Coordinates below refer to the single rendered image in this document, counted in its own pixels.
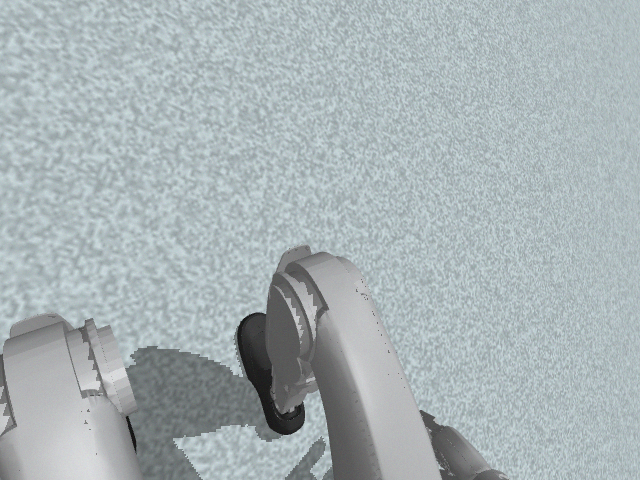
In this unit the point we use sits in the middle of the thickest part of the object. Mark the right robot foot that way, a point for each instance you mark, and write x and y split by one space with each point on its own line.
258 367

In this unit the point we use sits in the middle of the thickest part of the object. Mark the right robot hand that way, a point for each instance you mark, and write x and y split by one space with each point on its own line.
453 451

